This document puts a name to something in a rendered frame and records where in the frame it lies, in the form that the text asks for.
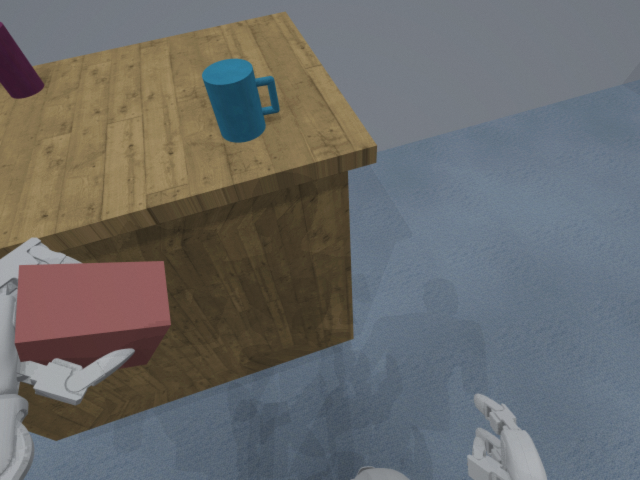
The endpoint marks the table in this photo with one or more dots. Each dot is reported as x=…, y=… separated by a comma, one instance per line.
x=119, y=158

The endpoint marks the right robot hand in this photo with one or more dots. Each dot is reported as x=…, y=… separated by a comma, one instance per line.
x=513, y=457

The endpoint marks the left robot hand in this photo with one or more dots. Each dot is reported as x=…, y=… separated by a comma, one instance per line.
x=59, y=380

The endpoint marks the robot right shin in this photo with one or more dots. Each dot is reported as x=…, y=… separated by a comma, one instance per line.
x=364, y=468

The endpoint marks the sponge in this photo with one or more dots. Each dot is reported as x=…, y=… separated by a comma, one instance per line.
x=84, y=311

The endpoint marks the left robot forearm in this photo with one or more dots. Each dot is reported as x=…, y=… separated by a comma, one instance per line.
x=16, y=444

